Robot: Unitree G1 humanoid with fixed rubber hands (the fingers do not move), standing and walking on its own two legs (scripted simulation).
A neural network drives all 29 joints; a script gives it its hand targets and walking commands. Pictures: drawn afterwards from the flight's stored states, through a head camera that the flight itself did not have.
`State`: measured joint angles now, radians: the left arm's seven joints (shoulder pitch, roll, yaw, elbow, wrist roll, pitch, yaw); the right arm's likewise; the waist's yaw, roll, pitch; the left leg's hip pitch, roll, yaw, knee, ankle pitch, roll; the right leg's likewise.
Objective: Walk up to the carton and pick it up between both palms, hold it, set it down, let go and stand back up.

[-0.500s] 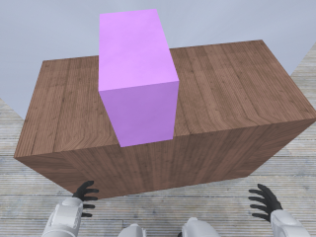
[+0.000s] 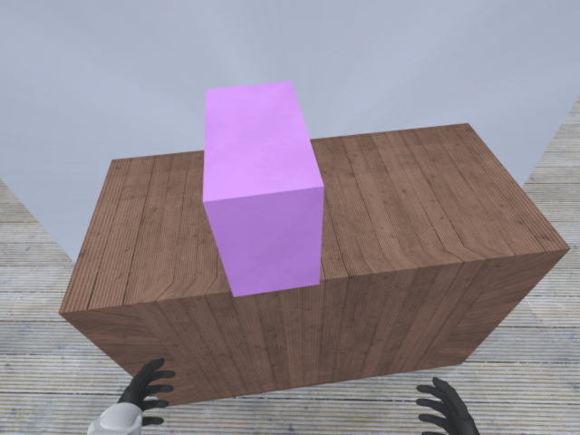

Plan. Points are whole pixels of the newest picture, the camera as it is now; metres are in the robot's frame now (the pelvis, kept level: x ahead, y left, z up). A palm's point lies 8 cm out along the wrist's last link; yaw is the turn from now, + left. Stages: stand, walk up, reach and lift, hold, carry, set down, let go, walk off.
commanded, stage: reach and lift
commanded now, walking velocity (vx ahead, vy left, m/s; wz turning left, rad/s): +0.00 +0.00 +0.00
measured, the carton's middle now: (263, 187) +0.54 +0.07 +0.02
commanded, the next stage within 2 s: none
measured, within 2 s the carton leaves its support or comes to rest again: neither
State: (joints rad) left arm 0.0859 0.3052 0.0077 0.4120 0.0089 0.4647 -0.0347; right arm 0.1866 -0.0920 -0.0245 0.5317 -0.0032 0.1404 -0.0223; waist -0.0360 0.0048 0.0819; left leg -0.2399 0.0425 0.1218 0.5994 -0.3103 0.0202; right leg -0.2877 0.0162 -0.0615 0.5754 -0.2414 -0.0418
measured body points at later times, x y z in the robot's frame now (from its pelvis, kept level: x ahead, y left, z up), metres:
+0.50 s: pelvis +0.04 +0.00 +0.02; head +0.05 +0.01 +0.47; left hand +0.22 +0.25 -0.06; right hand +0.20 -0.19 -0.07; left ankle +0.01 +0.10 -0.73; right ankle +0.04 -0.09 -0.73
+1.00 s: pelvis +0.05 +0.01 +0.02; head +0.04 +0.02 +0.47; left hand +0.25 +0.23 -0.03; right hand +0.25 -0.18 -0.04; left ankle +0.01 +0.10 -0.73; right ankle +0.05 -0.09 -0.73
